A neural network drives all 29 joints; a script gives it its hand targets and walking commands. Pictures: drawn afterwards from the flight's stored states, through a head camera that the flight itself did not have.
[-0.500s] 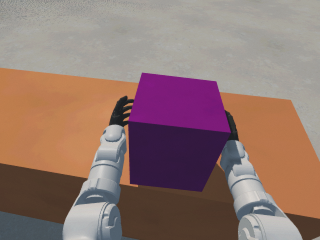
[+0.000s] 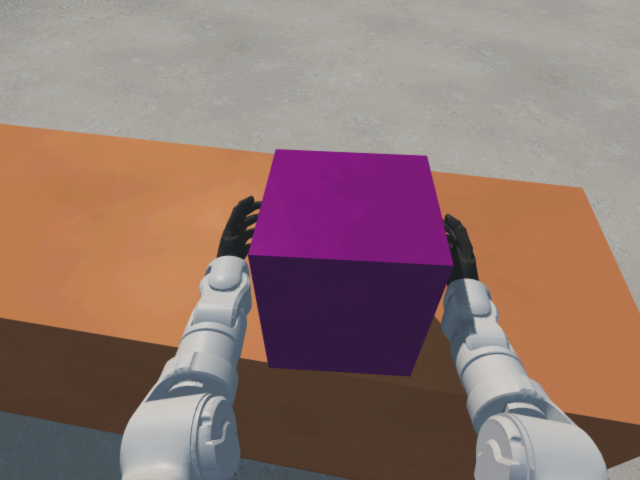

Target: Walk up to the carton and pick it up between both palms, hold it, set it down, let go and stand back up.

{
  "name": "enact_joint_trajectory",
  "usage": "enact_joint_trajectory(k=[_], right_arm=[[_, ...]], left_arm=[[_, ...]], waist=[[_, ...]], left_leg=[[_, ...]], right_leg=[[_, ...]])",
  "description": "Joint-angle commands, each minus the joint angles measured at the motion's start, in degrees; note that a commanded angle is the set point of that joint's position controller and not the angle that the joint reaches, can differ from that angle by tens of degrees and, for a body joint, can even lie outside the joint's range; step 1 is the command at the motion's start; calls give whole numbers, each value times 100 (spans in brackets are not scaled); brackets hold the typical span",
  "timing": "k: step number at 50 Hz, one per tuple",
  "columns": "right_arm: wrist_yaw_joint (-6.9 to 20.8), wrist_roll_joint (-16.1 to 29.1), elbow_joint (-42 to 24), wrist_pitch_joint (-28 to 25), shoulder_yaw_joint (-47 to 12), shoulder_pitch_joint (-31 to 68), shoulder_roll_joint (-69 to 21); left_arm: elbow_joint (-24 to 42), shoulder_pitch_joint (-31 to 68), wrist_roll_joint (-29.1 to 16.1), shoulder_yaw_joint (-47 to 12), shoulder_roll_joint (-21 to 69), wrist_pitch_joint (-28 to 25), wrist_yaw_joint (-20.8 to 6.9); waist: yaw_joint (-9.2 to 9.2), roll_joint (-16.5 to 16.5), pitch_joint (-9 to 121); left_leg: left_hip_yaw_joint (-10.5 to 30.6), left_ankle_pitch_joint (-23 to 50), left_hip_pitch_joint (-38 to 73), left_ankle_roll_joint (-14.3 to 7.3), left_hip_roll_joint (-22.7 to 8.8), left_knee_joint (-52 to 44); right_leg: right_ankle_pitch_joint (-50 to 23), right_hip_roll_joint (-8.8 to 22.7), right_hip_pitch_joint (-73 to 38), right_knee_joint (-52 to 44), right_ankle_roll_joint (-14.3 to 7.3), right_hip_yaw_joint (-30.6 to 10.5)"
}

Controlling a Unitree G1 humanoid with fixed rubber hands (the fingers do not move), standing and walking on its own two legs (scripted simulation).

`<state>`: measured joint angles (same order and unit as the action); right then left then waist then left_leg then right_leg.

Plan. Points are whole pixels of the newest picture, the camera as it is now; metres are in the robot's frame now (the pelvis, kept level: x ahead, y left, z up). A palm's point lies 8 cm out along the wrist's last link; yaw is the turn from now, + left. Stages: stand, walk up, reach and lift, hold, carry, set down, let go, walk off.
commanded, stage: set down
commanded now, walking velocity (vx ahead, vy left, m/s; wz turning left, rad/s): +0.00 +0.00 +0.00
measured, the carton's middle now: (344, 265) +0.41 +0.03 +0.04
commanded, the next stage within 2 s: none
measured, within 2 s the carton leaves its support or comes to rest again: rests again in 0.06 s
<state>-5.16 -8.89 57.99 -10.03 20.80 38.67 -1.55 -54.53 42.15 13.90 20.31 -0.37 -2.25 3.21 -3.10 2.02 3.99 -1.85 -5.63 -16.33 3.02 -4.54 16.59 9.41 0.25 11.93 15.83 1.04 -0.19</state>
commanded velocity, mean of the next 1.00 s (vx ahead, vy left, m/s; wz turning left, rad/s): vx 0.00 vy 0.00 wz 0.00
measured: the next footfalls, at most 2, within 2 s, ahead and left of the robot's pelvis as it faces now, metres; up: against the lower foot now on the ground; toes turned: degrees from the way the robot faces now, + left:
none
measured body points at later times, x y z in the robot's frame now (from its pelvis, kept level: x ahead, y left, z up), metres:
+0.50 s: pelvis -0.01 +0.01 -0.01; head +0.03 +0.02 +0.44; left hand +0.43 +0.18 +0.07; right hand +0.43 -0.13 +0.06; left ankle +0.02 +0.15 -0.75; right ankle -0.02 -0.13 -0.75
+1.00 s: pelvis -0.01 +0.00 -0.01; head +0.04 +0.01 +0.43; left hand +0.42 +0.18 +0.06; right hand +0.42 -0.15 +0.05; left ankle +0.02 +0.15 -0.75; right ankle -0.02 -0.13 -0.75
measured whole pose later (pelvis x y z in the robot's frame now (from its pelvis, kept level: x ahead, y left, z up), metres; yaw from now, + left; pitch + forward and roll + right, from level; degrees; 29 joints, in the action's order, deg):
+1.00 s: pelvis -0.01 +0.00 -0.01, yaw +0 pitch +15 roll -2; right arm -7.4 11.1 57.1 -4.4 3.6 42.5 7.0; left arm -52.9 43.0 -2.7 11.3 -6.3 0.0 5.9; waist -1.0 -0.6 11.3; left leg -0.1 -8.7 -33.8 3.3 -5.6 27.2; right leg 12.1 -0.8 28.3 25.0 0.8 0.9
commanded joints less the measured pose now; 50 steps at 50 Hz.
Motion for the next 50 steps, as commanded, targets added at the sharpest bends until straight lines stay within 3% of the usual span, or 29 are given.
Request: enact_joint_trajectory(k=[1, 2, 9, 12, 13, 14, 15, 17, 18, 19, 20, 21, 23, 24, 27, 28, 31, 32, 34, 35, 38, 41, 42, 45, 46, 47, 48, 49, 50], right_arm=[[478, -56, -1119, -375, -1086, 3936, -1134], [466, -48, -1123, -360, -1079, 3919, -1041], [382, 344, -880, -88, -1024, 4102, -535], [312, 517, -1120, -164, -1036, 4110, -168], [274, 611, -817, -122, -983, 4196, -45], [230, 629, -656, -36, -986, 4241, -12], [187, 737, -799, 26, -1015, 4111, 240], [79, 1031, -764, 105, -1037, 4104, 715], [37, 1108, -711, 178, -1007, 4214, 1032], [-1, 1257, -543, 274, -1072, 4247, 1134], [-35, 1407, -872, 306, -1181, 4356, 1374], [-57, 1489, -638, 407, -1202, 4422, 1312], [-61, 1581, -812, 494, -1357, 4526, 1190], [-56, 1430, -515, 535, -1307, 4554, 906], [-93, 1495, -704, 435, -1298, 4300, 1142], [-100, 1456, -507, 408, -1288, 4411, 1077], [-172, 1557, -955, 253, -1408, 4039, 1384], [-208, 1543, -697, 287, -1369, 4031, 1389], [-230, 1502, -721, 312, -1321, 4013, 1419], [-242, 1511, -991, 278, -1310, 4097, 1440], [-197, 1530, -751, 288, -1361, 3886, 1321], [-198, 1699, -1086, 116, -1430, 3647, 1625], [-206, 1715, -1125, 132, -1385, 3865, 1681], [-276, 1892, -1678, 128, -1626, 3731, 1863], [-279, 1898, -1545, 156, -1592, 3707, 1693], [-267, 1970, -1759, 175, -1622, 3653, 1830], [-246, 1924, -1315, 258, -1557, 3627, 1694], [-218, 2014, -1625, 269, -1601, 3546, 1931], [-189, 2140, -1442, 287, -1680, 3313, 1985]], left_arm=[[987, 3701, -47, -1107, 1474, -349, -332], [1033, 3844, -150, -1194, 1416, -394, -272], [675, 3796, -339, -924, 829, -453, -125], [1044, 3946, -533, -991, 620, -510, 45], [751, 3966, -521, -946, 390, -522, 113], [395, 3976, -505, -823, 283, -519, 150], [557, 3754, -573, -791, 52, -478, 187], [866, 4015, -868, -977, -334, -479, 328], [845, 4146, -1019, -1062, -637, -450, 414], [651, 4154, -1138, -1135, -714, -401, 490], [784, 4054, -1343, -1249, -768, -325, 573], [499, 4113, -1453, -1316, -749, -255, 602], [525, 4112, -1705, -1401, -681, -269, 594], [255, 4275, -1669, -1336, -565, -337, 571], [551, 3959, -1579, -1127, -801, -403, 517], [186, 3897, -1444, -991, -786, -375, 475], [825, 3481, -1441, -897, -924, -336, 421], [554, 3477, -1318, -875, -945, -251, 382], [775, 3626, -1322, -815, -985, -207, 317], [927, 3665, -1381, -879, -1075, -240, 321], [656, 3455, -1361, -831, -1045, -275, 314], [1146, 3182, -1466, -810, -1147, -365, 382], [1050, 3376, -1422, -749, -1277, -342, 377], [1483, 3059, -1579, -774, -1372, -179, 314], [1416, 3236, -1602, -859, -1305, -174, 284], [1797, 3223, -1635, -899, -1393, -151, 278], [1305, 3216, -1618, -900, -1377, -124, 239], [1558, 3116, -1659, -992, -1468, -88, 240], [1694, 2940, -1762, -1091, -1406, -63, 254]], waist=[[0, -277, 3366], [150, -381, 3504], [-93, -230, 3339], [-32, -498, 4127], [9, -449, 3888], [-31, -351, 3560], [-66, -328, 3630], [43, -391, 3863], [40, -539, 3862], [55, -470, 3818], [17, -546, 4083], [80, -496, 3934], [91, -364, 4193], [143, -251, 4042], [86, -416, 4655], [96, -266, 4399], [82, -364, 4813], [173, -355, 4402], [227, -314, 4321], [203, -333, 4486], [251, -335, 4229], [265, -574, 4901], [203, -493, 4818], [165, -278, 5064], [281, -352, 4853], [288, -426, 5098], [346, -339, 4650], [310, -503, 4847], [301, -631, 4759]], left_leg=[[-620, 1828, 1705, 59, 409, 313], [-581, 1833, 1749, 70, 416, 373], [-572, 1464, 1321, 4, 385, 390], [-532, 2047, 1583, 102, 392, 628], [-547, 2040, 1499, 155, 373, 661], [-524, 1776, 1272, 56, 386, 757], [-511, 1622, 1275, 24, 362, 638], [-467, 1637, 1327, 32, 356, 725], [-466, 1476, 1322, 83, 355, 737], [-377, 1296, 1278, 52, 337, 762], [-330, 1345, 1372, 103, 350, 817], [-293, 1358, 1330, 83, 333, 881], [-211, 1460, 1316, 48, 324, 977], [-171, 1428, 1045, -19, 375, 1071], [-201, 2127, 1194, 65, 414, 1209], [-212, 2175, 1089, 79, 419, 1250], [-229, 2651, 1523, 172, 399, 1307], [-240, 2572, 1369, 161, 413, 1348], [-177, 2424, 1323, 134, 393, 1283], [-252, 2381, 1294, 103, 432, 1291], [-212, 2172, 1057, 79, 460, 1321], [-152, 3018, 1570, 234, 444, 1508], [-136, 2827, 1384, 197, 453, 1544], [-224, 2853, 1277, 171, 524, 1500], [-176, 2735, 1100, 147, 502, 1517], [-154, 2792, 1238, 145, 501, 1499], [-131, 2535, 1086, 91, 460, 1520], [-110, 2617, 1252, 131, 456, 1463], [-92, 2780, 1486, 184, 416, 1519]], right_leg=[[-1949, -335, -740, 92, 179, 378], [-1917, -334, -615, 104, 170, 380], [-1591, -307, -542, 238, 180, 267], [-2038, -338, -497, 343, 115, 285], [-1839, -369, -250, 348, 116, 323], [-1467, -350, -44, 329, 94, 263], [-1540, -331, -235, 326, 145, 215], [-1381, -380, -15, 345, 80, 253], [-1066, -408, 191, 322, 74, 244], [-885, -381, 408, 316, 56, 198], [-899, -428, 449, 365, 47, 208], [-837, -432, 683, 367, 35, 221], [-940, -444, 786, 424, 70, 230], [-925, -412, 943, 480, 25, 172], [-2024, -435, 526, 710, 88, 213], [-2099, -433, 547, 750, 115, 224], [-2641, -472, 239, 760, 157, 279], [-2560, -470, 344, 749, 175, 280], [-2354, -444, 467, 702, 239, 275], [-2406, -469, 414, 717, 249, 289], [-2210, -441, 481, 759, 189, 253], [-2774, -508, 466, 885, 195, 319], [-2629, -503, 547, 900, 197, 301], [-3270, -502, 159, 1019, 279, 261], [-3109, -466, 334, 1028, 285, 243], [-3143, -505, 213, 1049, 286, 260], [-2704, -475, 493, 989, 259, 246], [-2618, -494, 547, 899, 248, 267], [-2569, -506, 706, 912, 224, 316]])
